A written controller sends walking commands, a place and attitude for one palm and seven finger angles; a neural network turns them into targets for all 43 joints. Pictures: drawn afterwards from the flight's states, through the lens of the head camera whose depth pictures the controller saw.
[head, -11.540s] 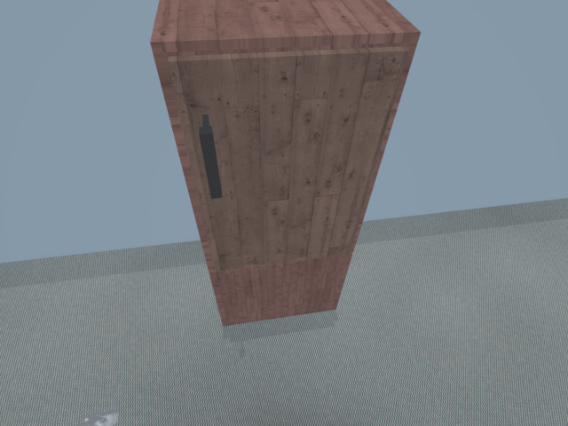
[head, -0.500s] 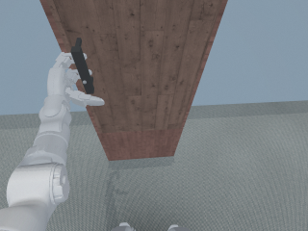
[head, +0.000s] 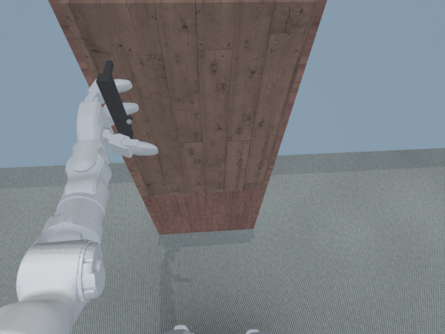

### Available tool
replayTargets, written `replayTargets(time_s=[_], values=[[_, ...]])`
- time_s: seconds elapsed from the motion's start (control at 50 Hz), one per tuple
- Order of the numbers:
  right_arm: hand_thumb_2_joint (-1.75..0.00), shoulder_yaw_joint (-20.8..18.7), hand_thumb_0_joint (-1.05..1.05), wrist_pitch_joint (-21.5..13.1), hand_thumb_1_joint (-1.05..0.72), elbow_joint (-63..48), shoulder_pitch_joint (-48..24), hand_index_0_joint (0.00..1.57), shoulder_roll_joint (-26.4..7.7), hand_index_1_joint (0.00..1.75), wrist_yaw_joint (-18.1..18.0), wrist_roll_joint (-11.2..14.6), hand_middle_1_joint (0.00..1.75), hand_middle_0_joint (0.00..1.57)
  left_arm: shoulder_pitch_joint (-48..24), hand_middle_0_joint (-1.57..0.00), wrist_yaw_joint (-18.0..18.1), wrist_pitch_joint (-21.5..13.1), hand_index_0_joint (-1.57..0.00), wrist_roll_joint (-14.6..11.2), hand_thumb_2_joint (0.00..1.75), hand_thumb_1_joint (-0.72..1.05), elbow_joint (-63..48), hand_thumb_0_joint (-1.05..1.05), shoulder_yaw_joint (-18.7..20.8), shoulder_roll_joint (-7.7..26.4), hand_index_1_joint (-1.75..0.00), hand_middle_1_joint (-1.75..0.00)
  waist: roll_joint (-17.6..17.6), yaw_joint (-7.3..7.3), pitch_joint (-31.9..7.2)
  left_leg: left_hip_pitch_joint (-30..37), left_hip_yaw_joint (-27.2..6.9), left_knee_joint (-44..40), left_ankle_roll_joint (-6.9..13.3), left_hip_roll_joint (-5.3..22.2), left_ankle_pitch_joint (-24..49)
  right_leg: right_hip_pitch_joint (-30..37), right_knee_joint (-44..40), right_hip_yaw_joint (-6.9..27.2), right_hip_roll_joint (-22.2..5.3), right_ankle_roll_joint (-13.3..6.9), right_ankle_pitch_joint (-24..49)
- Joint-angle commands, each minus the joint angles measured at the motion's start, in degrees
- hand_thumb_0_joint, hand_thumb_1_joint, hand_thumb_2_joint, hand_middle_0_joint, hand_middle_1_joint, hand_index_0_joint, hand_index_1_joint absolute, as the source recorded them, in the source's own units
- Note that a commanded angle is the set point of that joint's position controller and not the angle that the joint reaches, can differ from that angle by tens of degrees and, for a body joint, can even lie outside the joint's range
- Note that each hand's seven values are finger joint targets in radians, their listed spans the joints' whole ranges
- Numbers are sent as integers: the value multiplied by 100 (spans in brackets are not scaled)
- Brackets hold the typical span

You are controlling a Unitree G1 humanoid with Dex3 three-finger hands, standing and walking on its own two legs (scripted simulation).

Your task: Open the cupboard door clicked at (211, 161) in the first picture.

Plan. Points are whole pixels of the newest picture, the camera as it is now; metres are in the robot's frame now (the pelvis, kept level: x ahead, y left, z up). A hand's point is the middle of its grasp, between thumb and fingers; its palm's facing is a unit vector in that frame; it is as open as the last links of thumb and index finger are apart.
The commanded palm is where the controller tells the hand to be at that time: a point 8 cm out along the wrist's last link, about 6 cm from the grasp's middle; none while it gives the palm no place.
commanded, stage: slide the fingers in behind the handle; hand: left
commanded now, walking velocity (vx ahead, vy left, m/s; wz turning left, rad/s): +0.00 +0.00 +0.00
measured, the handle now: (118, 103) +0.53 +0.18 +0.10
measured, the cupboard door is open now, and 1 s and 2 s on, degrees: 0 1 37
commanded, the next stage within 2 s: close the thumb around the handle in 0.32 s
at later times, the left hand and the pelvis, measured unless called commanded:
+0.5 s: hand (129, 122) +0.47 +0.16 +0.10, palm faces +0.04 -1.00 +0.01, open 13.9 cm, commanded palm +0.44 +0.21 +0.10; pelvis +0.00 +0.01 +0.00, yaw +0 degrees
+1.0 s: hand (128, 125) +0.47 +0.16 +0.10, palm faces +0.05 -1.00 +0.01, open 6.3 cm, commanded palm +0.44 +0.20 +0.10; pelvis +0.00 +0.02 +0.00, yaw +0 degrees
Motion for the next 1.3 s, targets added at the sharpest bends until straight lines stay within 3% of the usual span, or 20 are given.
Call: replayTargets(time_s=[0.0,0.08,0.22,0.24,0.4,0.48,0.5,0.6,0.62,0.64,0.68,0.7,0.8,0.9,0.98,1.0,1.06,1.18,1.24,1.28], values=[[-90,-310,0,-168,-90,-400,572,20,-885,30,-16,15,30,20,-2661,-30,-80,-433,-30,10,30,-50,-1215,0,-92,812,-120,-120,-1,-168,-2146,1691,-426,-271,34,-30,1854,548,-547,575,-125,378,2471],[-90,-295,0,-146,-90,-403,556,20,-908,30,-40,31,30,20,-2623,-30,-129,-400,-30,14,30,-50,-1073,0,34,1041,-120,-120,-137,-166,-2068,1401,-380,-282,56,-57,1736,766,-565,652,-161,403,2578],[-90,-272,0,-158,-90,-457,493,20,-881,30,-41,39,30,20,-2555,-30,-191,-394,-30,-33,30,-50,-1100,0,-27,928,-120,-120,82,-123,-2108,1504,-379,-302,40,-70,1733,735,-573,631,-160,380,2513],[-90,-282,0,-151,-90,-426,539,20,-910,30,-53,26,30,20,-2612,-30,-165,-415,-30,-53,30,-50,-1087,0,204,1166,-120,-120,-56,-111,-2086,1433,-388,-281,57,-71,1753,796,-563,638,-161,382,2548],[-90,-290,0,-139,-90,-433,526,20,-903,30,-51,29,30,20,-2742,-30,-113,-461,-30,8,30,-50,-1191,0,43,1023,-120,-120,110,-143,-2161,1670,-436,-308,23,-36,1854,590,-527,564,-133,358,2418],[-90,-300,0,-149,-90,-445,523,20,-897,30,-31,19,30,20,-2596,-32,-76,-512,-32,3,40,-28,-1307,0,23,944,-122,-122,186,-104,-2308,1835,-447,-308,2,-20,2036,580,-491,518,-112,341,2485],[-90,-308,0,-150,-90,-439,538,20,-909,30,-35,20,30,20,-2544,-32,-77,-505,-32,-8,42,-22,-1231,0,43,934,-123,-123,-13,-103,-2279,1813,-468,-298,4,-14,1992,558,-501,507,-101,344,2425],[-90,-325,0,-165,-90,-419,502,20,-907,30,-6,11,30,20,-2672,-34,-1,-563,-34,42,54,6,-1437,0,-150,730,-126,-126,367,-110,-2208,2145,-546,-325,-53,37,2098,197,-471,415,-68,295,2186],[-90,-326,0,-176,-90,-414,512,20,-901,30,5,3,30,20,-2618,-34,17,-557,-34,33,56,12,-1413,0,-204,621,-127,-127,251,-132,-2189,2151,-558,-316,-50,36,2146,188,-472,397,-58,298,2193],[-90,-339,0,-173,-90,-409,545,20,-937,30,-3,-6,30,20,-2546,-35,56,-575,-35,41,59,17,-1423,0,-52,799,-127,-127,221,-93,-2243,2157,-574,-291,-48,40,2209,206,-450,404,-57,288,2206],[-90,-334,0,-196,-90,-395,513,20,-907,30,20,-9,30,20,-2684,-36,69,-587,-36,33,64,28,-1476,0,-284,520,-128,-128,210,-148,-2212,2186,-581,-325,-60,46,2129,143,-468,385,-54,303,2144],[-90,-346,0,-189,-90,-376,527,20,-923,30,10,-1,30,20,-2590,-36,90,-571,-36,46,66,34,-1360,0,-180,626,-129,-129,16,-148,-2128,2124,-591,-323,-55,61,2072,139,-474,381,-48,303,2110],[-90,-359,0,-216,-90,-369,521,20,-928,30,30,-16,30,20,-2533,-38,125,-608,-38,57,78,62,-1560,0,-193,587,-132,-132,172,-73,-2347,2322,-617,-313,-92,68,2339,168,-420,353,-46,282,2191],[-90,-333,0,-207,-90,-361,486,20,-921,30,16,-6,30,20,-2634,-40,115,-579,-40,60,90,90,-1420,0,-152,673,-135,-135,22,-121,-2078,2053,-572,-360,-62,41,2041,234,-473,388,-56,297,2123],[-90,-334,0,-216,-90,-370,471,20,-916,30,10,-10,30,20,-2472,-40,119,-585,-40,55,90,90,-1427,0,-42,746,-135,-135,191,-41,-2194,2149,-573,-331,-82,40,2165,228,-451,386,-64,280,2146],[-90,-325,0,-213,-90,-373,454,20,-905,30,11,-3,30,20,-2577,-40,92,-583,-40,61,90,90,-1449,0,-185,648,-135,-135,176,-115,-2112,2122,-567,-340,-77,45,2102,199,-471,396,-67,292,2126],[-90,-338,0,-224,-90,-388,438,20,-906,30,12,-4,30,20,-2576,-40,103,-607,-40,70,90,90,-1571,0,-208,615,-135,-135,332,-69,-2201,2249,-593,-337,-95,51,2209,153,-438,380,-60,274,2125],[-90,-342,0,-229,-90,-344,442,20,-911,30,13,-17,30,20,-2800,-40,133,-601,-40,93,90,90,-1510,0,-370,461,-135,-135,156,-192,-2103,2232,-631,-343,-93,71,2046,4,-463,356,-60,296,1976],[-90,-338,0,-190,-90,-399,482,20,-996,30,-23,-21,30,20,-2282,-40,145,-602,-40,158,90,90,-1381,0,200,1175,-135,-135,129,45,-2243,2051,-588,-372,-74,33,2031,327,-433,409,-78,263,2035],[-90,-307,0,-186,-90,-509,385,20,-913,30,-10,3,30,20,-2019,-40,61,-571,-40,147,90,90,-1516,0,-67,837,-135,-135,206,88,-2251,2063,-542,-405,-76,24,2076,412,-440,394,-90,270,2134]])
